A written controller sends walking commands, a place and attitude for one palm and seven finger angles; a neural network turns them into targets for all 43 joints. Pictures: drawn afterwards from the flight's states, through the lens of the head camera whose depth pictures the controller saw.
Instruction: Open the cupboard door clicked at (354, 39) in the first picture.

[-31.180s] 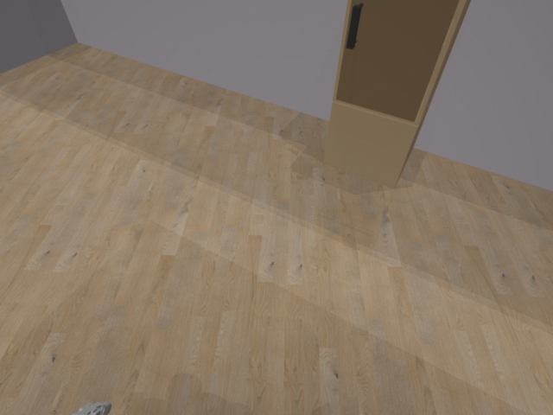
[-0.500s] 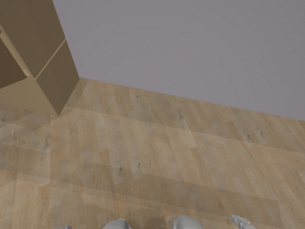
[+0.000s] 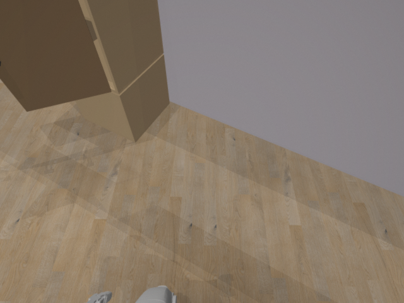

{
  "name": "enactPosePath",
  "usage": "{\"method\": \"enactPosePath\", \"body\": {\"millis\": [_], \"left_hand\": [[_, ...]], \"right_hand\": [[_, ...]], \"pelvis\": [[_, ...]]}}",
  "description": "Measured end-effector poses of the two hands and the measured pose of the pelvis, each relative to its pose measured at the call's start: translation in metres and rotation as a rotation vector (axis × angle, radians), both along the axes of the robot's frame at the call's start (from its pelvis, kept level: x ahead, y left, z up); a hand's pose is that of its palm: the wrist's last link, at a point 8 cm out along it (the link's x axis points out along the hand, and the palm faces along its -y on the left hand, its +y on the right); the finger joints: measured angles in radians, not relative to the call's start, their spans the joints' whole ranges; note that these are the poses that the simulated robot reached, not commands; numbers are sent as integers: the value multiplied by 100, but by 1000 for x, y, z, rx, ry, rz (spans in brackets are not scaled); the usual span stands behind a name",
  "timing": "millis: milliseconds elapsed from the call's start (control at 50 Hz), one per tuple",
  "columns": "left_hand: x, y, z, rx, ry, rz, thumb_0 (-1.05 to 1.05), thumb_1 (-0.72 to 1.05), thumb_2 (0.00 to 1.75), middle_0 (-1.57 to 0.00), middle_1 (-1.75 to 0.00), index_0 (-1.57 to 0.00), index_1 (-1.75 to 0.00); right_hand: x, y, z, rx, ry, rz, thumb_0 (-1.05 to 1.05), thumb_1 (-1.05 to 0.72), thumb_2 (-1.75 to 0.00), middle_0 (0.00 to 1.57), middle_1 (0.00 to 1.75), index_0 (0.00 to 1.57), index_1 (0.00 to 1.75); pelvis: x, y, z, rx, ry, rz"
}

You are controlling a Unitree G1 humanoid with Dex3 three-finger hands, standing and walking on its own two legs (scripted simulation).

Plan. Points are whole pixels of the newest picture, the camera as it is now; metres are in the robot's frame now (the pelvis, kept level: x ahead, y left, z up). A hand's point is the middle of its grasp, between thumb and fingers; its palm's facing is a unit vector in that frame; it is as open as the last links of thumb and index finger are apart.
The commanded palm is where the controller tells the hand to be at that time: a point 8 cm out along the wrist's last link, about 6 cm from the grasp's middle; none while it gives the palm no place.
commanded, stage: turn to face it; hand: left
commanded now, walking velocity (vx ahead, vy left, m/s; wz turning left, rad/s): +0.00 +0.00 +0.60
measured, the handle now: out of the picture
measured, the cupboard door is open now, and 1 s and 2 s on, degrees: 50 50 50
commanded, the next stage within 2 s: take the last steps up to it in 0.60 s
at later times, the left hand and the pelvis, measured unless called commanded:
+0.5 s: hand out of the picture +0.08 +0.20 -0.15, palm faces +0.26 -0.92 -0.29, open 7.4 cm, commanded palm none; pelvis +0.02 -0.03 -0.01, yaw +15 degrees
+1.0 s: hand out of the picture +0.02 +0.19 -0.16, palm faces +0.45 -0.86 -0.23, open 7.4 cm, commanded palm none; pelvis +0.05 -0.02 +0.00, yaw +24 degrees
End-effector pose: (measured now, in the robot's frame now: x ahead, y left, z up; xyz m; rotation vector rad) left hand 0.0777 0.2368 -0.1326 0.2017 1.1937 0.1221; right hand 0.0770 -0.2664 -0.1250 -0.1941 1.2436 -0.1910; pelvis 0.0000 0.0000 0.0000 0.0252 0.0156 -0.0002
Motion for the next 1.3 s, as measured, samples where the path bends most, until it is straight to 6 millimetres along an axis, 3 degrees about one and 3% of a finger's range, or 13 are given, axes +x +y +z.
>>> {"method": "enactPosePath", "body": {"millis": [120, 240, 340, 460, 560, 660, 760, 820, 880, 960, 1080, 1180, 1300], "left_hand": [[-35, 31, -27, -13, 77, 118, 0, 90, 90, -20, -30, -20, -30], [-34, 46, -10, 22, 63, 193, 1, 91, 90, -20, -30, -20, -29], [-20, 41, 6, 47, -5, 221, 0, 91, 90, -20, -30, -20, -29], [-16, 16, 11, 89, -76, 251, 0, 91, 90, -20, -30, -20, -29], [-40, -10, 14, 59, -33, 308, 0, 91, 90, -20, -30, -20, -29], [-71, -28, 5, -1, 32, 373, 0, 90, 90, -20, -30, -20, -30], [-109, -25, -19, -51, 104, 455, 0, 90, 90, -20, -30, -20, -30], [-123, -20, -24, -55, 153, 485, 0, 91, 90, -20, -30, -20, -30], [-121, -13, -16, -50, 148, 504, 0, 91, 90, -20, -30, -20, -29], [-103, -7, -1, -25, 89, 511, 1, 91, 90, -20, -30, -20, -29], [-67, -6, 5, 40, -13, 515, 0, 91, 90, -20, -30, -20, -29], [-72, -26, 13, 20, 29, 578, 0, 91, 90, -20, -30, -20, -29], [-90, -49, 13, -78, 157, 643, 0, 91, 90, -20, -30, -20, -29]], "right_hand": [[50, 23, -1, -44, -75, 137, 0, -91, -89, 20, 30, 20, 30], [59, 35, 8, -43, -59, 203, 0, -91, -89, 20, 30, 20, 30], [61, 33, 2, -9, -19, 233, 0, -91, -89, 20, 30, 20, 30], [73, 13, -22, 37, 6, 253, 0, -90, -89, 20, 30, 20, 30], [93, 8, -17, 34, 18, 289, 0, -91, -89, 20, 30, 20, 30], [115, 22, -5, 26, 0, 349, 0, -91, -89, 20, 30, 20, 30], [136, 49, -4, 1, -60, 430, 0, -91, -89, 20, 30, 20, 30], [137, 60, -2, -4, -69, 470, 0, -91, -89, 20, 30, 20, 30], [130, 64, 0, 4, -52, 486, 0, -91, -89, 20, 30, 20, 30], [118, 60, -5, 29, 8, 487, 0, -91, -89, 20, 30, 20, 30], [114, 42, -32, 64, 110, 468, 0, -91, -89, 20, 30, 20, 30], [145, 44, -25, 55, 143, 491, 1, -91, -89, 20, 30, 20, 30], [204, 82, -4, 56, 74, 536, 1, -91, -89, 20, 30, 20, 30]], "pelvis": [[6, 15, -16, -18, 9, 74], [10, 11, -3, -36, 14, 132], [15, -2, 2, -42, 9, 182], [24, -27, -10, -18, 6, 241], [28, -32, -2, -6, -13, 296], [33, -30, 4, 13, -11, 333], [33, -16, -9, -18, -13, 371], [33, -15, -9, -11, -16, 379], [36, -15, -3, -20, -15, 399], [46, -16, 3, -24, -17, 420], [73, -24, -9, 5, -24, 453], [94, -14, 2, 8, -29, 486], [120, 11, 14, 21, -6, 518]]}}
